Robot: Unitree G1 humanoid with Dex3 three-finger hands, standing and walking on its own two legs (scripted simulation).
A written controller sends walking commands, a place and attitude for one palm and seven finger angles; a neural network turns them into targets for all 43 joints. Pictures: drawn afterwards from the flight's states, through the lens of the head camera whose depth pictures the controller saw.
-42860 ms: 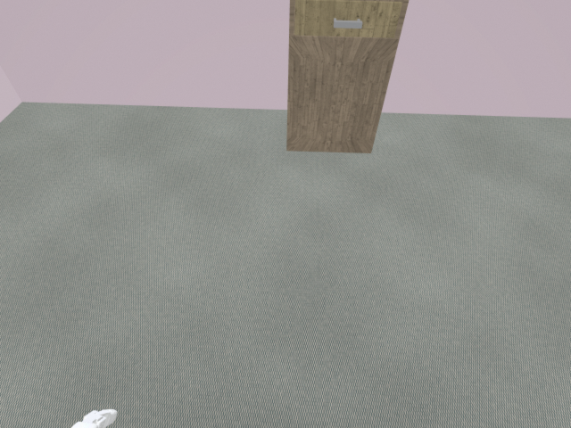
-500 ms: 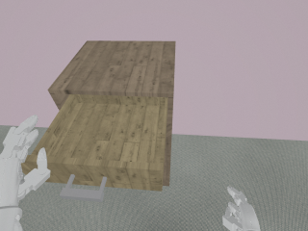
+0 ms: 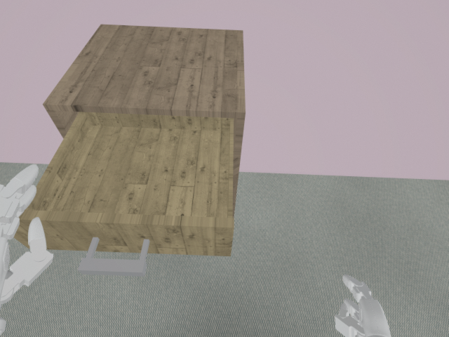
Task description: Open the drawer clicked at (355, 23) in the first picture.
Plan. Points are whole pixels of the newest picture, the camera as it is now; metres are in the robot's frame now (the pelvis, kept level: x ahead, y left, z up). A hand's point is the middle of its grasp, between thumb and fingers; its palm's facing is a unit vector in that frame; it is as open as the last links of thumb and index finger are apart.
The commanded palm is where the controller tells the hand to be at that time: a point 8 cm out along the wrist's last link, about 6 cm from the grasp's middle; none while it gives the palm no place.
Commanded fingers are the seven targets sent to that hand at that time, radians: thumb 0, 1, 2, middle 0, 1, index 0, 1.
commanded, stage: step back with the hand held close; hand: left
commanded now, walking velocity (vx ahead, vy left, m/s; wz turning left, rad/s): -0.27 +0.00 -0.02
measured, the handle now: (116, 255) +0.27 +0.23 -0.05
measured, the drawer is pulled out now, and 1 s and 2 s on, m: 0.30 0.30 0.30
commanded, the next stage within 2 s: stop stepping back and stand still in 1.06 s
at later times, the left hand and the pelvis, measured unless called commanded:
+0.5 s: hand (3, 326) +0.12 +0.23 +0.16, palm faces +0.41 -0.82 -0.40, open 7.4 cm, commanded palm +0.06 +0.28 +0.18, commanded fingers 0.00 0.90 0.90 -0.20 -0.30 -0.20 -0.30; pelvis -0.07 +0.00 -0.01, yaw +0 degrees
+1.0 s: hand out of the picture +0.05 +0.23 +0.17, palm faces +0.38 -0.83 -0.40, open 7.4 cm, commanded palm -0.01 +0.26 +0.18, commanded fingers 0.00 0.90 0.90 -0.20 -0.30 -0.20 -0.30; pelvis -0.14 -0.01 -0.01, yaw -1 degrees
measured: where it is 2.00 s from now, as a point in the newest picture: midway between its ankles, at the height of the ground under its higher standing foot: outside the picture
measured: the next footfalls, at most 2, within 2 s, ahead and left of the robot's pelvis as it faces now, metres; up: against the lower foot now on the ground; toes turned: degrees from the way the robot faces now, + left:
left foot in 0.84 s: -0.05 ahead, +0.11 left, +0.00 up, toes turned +3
right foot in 1.14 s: -0.19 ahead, -0.15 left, +0.00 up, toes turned -4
